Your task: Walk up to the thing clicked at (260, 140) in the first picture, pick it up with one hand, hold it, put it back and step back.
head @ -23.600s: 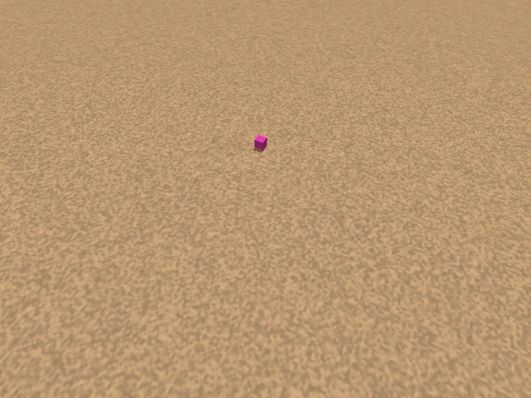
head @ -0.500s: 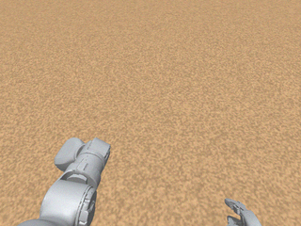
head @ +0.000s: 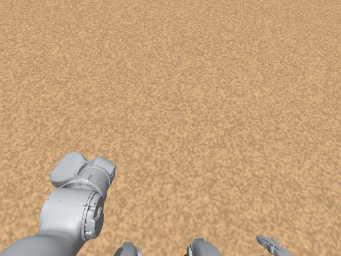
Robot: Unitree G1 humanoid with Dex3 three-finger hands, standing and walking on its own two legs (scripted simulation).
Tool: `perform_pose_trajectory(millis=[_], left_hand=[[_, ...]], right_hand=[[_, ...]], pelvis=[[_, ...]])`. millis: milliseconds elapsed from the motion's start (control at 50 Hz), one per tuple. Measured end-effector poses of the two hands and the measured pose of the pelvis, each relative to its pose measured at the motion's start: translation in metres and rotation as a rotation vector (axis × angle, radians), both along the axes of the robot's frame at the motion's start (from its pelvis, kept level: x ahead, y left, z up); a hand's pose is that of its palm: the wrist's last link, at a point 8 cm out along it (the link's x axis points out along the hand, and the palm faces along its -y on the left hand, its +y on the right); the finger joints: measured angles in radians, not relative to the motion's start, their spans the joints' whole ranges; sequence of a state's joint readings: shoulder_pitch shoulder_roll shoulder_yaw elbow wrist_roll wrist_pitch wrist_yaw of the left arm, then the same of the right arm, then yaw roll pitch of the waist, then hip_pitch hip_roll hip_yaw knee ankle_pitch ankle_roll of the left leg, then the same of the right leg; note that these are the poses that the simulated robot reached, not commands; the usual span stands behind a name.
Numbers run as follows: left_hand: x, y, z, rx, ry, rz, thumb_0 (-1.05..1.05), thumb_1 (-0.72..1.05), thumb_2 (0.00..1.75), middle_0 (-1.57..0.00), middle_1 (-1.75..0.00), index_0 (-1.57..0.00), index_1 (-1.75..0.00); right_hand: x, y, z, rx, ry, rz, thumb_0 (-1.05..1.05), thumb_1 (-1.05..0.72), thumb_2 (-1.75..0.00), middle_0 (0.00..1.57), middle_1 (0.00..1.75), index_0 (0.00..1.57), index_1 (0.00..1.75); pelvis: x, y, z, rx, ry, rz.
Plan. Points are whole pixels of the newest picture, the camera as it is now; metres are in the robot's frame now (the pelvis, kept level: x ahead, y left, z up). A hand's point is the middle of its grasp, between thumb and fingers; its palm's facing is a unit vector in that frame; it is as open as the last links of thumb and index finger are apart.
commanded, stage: crouch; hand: left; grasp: from above
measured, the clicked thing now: (81, 178) +0.34 +0.25 -0.13
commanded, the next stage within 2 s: lower in 1.42 s
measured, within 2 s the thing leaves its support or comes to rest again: neither
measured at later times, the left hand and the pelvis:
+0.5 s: hand (103, 189) +0.37 +0.25 -0.34, palm faces -0.06 -0.42 -0.90, open 8.0 cm; pelvis -0.07 +0.02 -0.21, yaw -2 degrees
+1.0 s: hand (110, 193) +0.39 +0.25 -0.47, palm faces -0.12 -0.44 -0.89, open 7.9 cm; pelvis -0.07 +0.02 -0.33, yaw -2 degrees
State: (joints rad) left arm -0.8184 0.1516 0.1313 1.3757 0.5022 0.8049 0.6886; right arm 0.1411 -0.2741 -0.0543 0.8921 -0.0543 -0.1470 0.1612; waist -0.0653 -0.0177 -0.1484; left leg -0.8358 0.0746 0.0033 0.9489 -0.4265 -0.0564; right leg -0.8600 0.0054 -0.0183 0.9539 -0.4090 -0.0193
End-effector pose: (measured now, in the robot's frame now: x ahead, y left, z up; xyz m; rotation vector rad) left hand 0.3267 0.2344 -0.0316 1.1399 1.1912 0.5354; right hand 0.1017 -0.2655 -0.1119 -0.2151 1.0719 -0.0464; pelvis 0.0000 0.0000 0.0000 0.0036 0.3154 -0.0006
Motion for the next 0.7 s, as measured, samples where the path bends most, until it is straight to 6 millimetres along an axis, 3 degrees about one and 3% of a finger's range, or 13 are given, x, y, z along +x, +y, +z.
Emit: perform_pose_trajectory(millis=[140,240,500,700], left_hand=[[-0.002,0.011,-0.074,0.007,-0.036,0.051,0.0,0.38,0.33,-1.04,-0.43,-0.77,-0.33],[0.004,0.012,-0.128,-0.003,-0.076,0.033,0.0,0.37,0.31,-1.08,-0.39,-0.8,-0.3],[0.039,0.016,-0.253,-0.038,-0.168,0.022,0.01,0.35,0.3,-1.14,-0.32,-0.85,-0.25],[0.043,0.019,-0.328,-0.071,-0.128,0.055,0.02,0.35,0.29,-1.16,-0.28,-0.87,-0.23]], right_hand=[[-0.058,-0.001,-0.054,-0.032,0.157,0.01,0.01,-0.88,-0.89,0.2,0.3,0.19,0.3],[-0.086,0.003,-0.1,-0.037,0.226,0.002,0.01,-0.88,-0.89,0.2,0.3,0.19,0.3],[-0.135,0.01,-0.222,-0.041,0.319,-0.026,0.01,-0.9,-0.9,0.2,0.3,0.2,0.3],[-0.155,0.019,-0.286,0.021,0.393,-0.032,0.01,-0.91,-0.9,0.2,0.3,0.2,0.3]], pelvis=[[-0.024,0.006,-0.05,-0.011,0.11,-0.004],[-0.039,0.01,-0.093,-0.022,0.187,-0.003],[-0.068,0.015,-0.214,-0.036,0.322,-0.013],[-0.073,0.018,-0.274,-0.035,0.362,-0.01]])
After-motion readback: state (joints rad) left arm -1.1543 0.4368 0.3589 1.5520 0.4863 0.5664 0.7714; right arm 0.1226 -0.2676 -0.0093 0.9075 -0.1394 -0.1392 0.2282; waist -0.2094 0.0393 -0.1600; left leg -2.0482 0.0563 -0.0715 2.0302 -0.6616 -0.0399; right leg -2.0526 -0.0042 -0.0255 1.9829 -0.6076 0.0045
